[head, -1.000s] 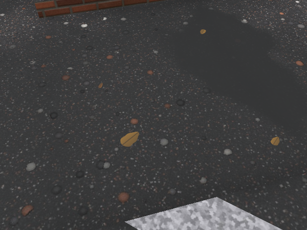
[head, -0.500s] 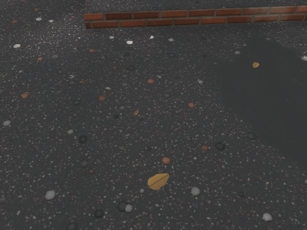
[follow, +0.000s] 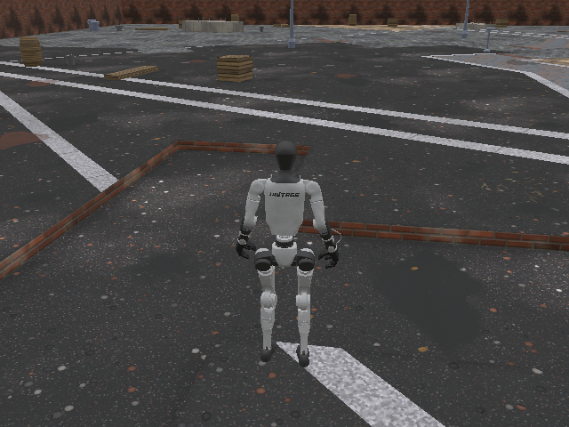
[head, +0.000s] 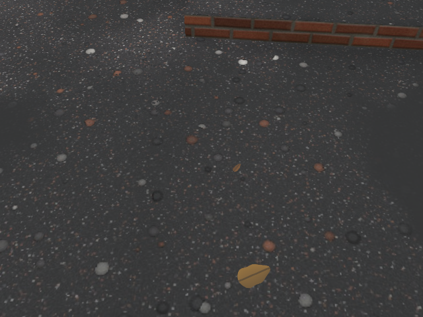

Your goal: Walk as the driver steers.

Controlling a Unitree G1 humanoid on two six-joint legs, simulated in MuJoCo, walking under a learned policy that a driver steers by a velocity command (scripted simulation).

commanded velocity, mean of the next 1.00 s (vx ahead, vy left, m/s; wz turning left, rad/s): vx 0.02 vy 0.00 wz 0.45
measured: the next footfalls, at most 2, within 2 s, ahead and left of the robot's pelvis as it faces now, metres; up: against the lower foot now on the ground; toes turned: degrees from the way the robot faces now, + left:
right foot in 0.02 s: +0.03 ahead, -0.11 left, +0.00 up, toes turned +1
left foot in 0.64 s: -0.05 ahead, +0.14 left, +0.00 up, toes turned +28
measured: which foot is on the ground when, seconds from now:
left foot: down 0.00-0.02, up 0.04-0.62, down 0.64-1.00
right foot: up 0.00-0.00, down 0.02-0.66, up 0.68-1.00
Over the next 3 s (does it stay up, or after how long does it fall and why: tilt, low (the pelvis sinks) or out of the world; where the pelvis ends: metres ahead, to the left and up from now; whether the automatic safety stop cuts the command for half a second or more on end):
stays up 0.46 0.00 -0.15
